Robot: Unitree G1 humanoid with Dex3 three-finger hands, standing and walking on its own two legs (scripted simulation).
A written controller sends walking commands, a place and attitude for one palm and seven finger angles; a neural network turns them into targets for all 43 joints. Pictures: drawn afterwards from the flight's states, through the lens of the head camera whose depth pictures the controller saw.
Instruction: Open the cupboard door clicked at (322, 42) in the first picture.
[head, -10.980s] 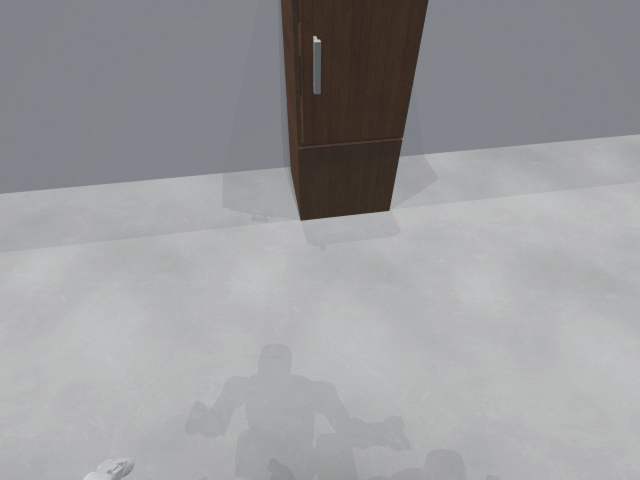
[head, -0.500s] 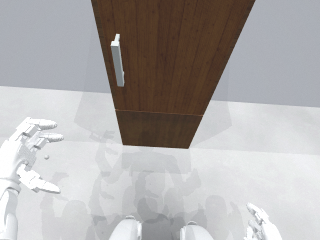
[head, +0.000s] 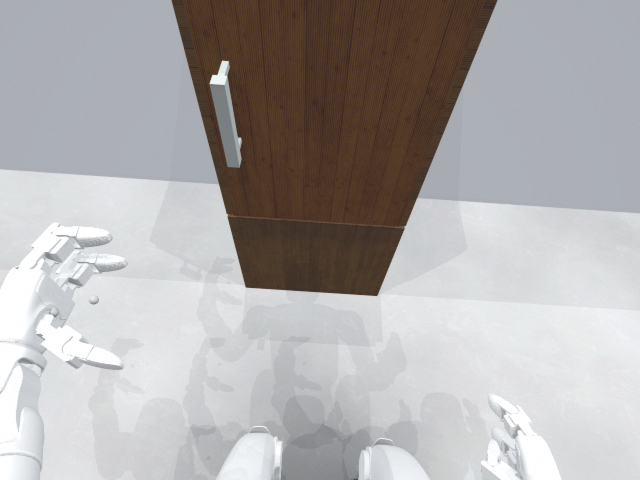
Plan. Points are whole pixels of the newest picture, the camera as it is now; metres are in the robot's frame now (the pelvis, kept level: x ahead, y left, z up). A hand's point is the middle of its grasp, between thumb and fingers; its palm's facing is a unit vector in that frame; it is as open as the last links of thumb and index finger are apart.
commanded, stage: move the hooked fingers beside the handle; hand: left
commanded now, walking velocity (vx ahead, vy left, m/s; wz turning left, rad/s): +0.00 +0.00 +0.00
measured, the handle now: (229, 117) +0.63 +0.18 +0.04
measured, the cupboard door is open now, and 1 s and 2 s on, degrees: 0 0 0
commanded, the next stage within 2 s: none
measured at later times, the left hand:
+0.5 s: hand (128, 229) +0.40 +0.27 +0.05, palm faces -0.01 -1.00 -0.03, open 14.0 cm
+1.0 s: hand (169, 177) +0.49 +0.24 +0.04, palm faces +0.00 -1.00 -0.01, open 14.0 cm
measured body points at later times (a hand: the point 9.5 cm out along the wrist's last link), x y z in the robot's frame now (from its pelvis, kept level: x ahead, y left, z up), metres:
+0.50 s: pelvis +0.00 +0.02 +0.00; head +0.11 +0.04 +0.44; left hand +0.39 +0.32 +0.05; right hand +0.09 -0.26 -0.10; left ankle +0.03 +0.11 -0.65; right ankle +0.02 -0.11 -0.65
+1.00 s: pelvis +0.00 +0.02 -0.01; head +0.14 +0.04 +0.41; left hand +0.49 +0.30 +0.05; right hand +0.03 -0.25 -0.12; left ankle +0.03 +0.11 -0.65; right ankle +0.02 -0.11 -0.65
